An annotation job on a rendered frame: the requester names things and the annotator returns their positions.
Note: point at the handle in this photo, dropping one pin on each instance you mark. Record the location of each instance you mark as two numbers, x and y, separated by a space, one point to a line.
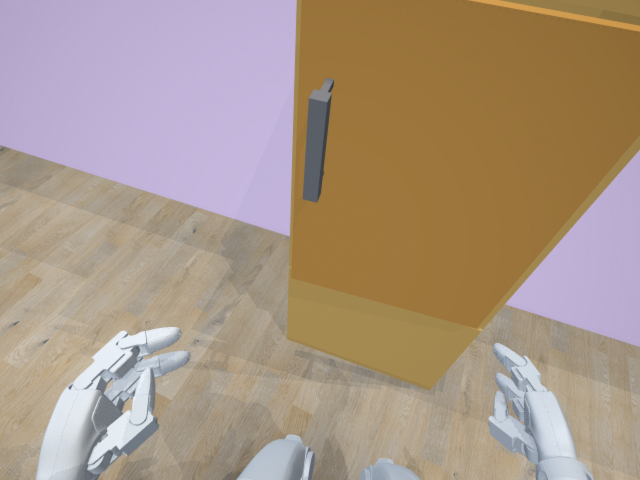
316 139

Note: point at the left robot thigh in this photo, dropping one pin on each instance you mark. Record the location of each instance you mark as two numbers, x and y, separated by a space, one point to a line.
281 459

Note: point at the right robot forearm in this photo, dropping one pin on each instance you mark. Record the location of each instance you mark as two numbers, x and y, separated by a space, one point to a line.
562 468

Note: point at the left robot hand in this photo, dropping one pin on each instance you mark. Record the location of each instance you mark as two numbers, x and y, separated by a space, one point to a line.
72 448

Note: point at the right robot hand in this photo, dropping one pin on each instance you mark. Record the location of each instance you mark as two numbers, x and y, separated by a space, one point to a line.
534 405

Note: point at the left robot shin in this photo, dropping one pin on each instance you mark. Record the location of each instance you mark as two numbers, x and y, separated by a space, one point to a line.
294 437

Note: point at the cupboard door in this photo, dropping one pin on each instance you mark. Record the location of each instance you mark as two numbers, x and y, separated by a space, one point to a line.
462 136

